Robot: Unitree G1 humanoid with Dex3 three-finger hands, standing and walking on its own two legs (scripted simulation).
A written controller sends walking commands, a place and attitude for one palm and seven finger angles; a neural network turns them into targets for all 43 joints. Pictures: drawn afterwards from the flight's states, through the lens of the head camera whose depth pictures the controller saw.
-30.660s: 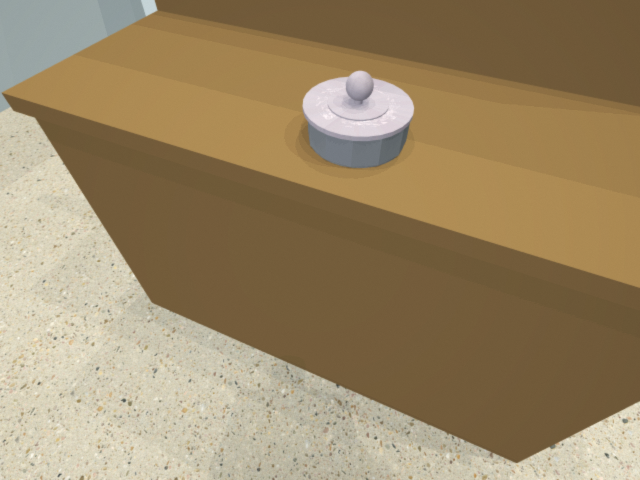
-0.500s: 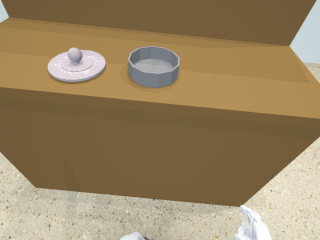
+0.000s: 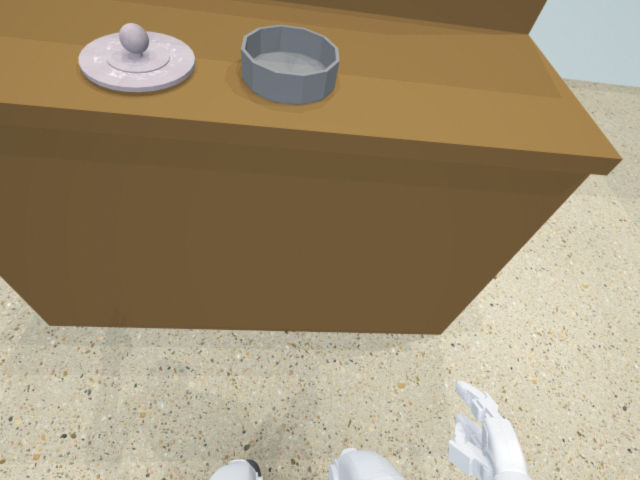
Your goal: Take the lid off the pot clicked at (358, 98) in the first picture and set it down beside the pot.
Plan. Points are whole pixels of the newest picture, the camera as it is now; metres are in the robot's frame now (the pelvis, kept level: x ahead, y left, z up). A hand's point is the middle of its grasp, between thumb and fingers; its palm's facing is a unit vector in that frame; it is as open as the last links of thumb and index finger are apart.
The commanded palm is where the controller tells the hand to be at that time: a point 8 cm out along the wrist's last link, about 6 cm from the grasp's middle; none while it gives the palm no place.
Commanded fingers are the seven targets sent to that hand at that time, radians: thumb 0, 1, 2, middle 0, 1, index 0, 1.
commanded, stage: stop stepping back and stand still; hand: left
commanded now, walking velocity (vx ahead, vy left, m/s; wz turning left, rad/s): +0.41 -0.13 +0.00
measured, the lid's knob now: (134, 38) +0.73 +0.31 +0.13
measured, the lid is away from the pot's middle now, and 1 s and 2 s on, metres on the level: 0.25 0.25 0.25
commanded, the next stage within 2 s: let the arm hang, fingers relaxed in 0.58 s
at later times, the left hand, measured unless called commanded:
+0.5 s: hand out of the picture +0.11 +0.25 +0.28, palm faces +0.48 -0.81 -0.35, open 7.4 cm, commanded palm +0.05 +0.31 +0.30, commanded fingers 0.00 0.90 0.90 -0.20 -0.30 -0.20 -0.30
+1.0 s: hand out of the picture +0.06 +0.14 -0.17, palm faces +0.18 -0.98 -0.09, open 7.0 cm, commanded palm none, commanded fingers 0.00 0.90 0.90 -0.20 -0.30 -0.20 -0.30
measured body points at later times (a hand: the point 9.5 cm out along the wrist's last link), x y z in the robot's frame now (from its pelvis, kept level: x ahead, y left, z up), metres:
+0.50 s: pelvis -0.07 +0.02 +0.00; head -0.08 +0.05 +0.45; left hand +0.08 +0.29 +0.29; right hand +0.08 -0.21 -0.06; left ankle -0.08 +0.15 -0.73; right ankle -0.07 -0.08 -0.71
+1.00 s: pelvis -0.03 -0.01 -0.02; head +0.01 +0.00 +0.43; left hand +0.05 +0.19 -0.16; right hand +0.03 -0.26 -0.16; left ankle -0.08 +0.12 -0.72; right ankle +0.01 -0.11 -0.73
